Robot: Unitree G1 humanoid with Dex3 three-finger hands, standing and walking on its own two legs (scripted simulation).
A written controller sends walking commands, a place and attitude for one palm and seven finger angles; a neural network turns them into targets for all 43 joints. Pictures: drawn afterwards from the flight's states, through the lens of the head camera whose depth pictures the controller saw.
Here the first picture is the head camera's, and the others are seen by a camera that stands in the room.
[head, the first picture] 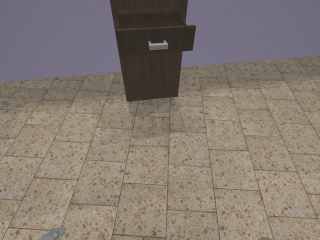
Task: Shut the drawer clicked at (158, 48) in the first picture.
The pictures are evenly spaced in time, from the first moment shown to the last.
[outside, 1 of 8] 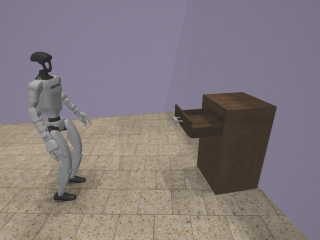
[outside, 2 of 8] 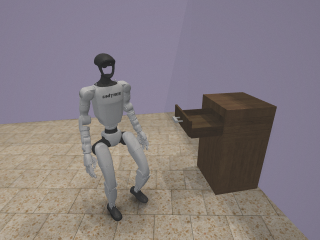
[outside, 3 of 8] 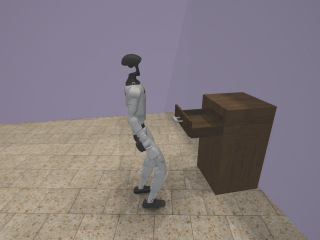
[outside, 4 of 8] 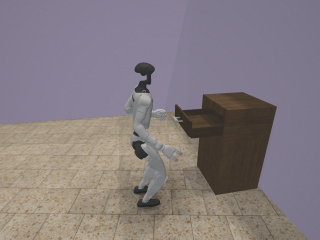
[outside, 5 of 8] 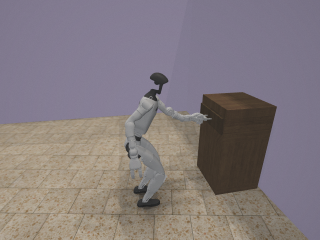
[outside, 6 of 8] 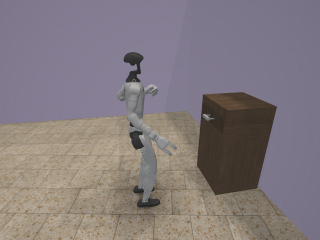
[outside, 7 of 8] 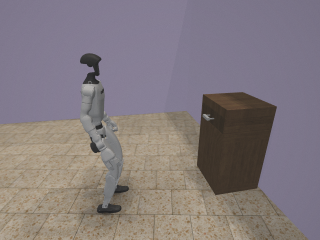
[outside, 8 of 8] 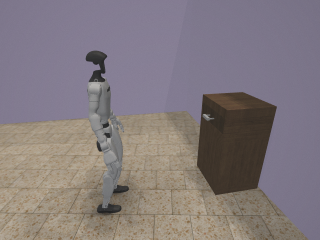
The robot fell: no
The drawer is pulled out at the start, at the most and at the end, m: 0.30 0.30 0.00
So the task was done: yes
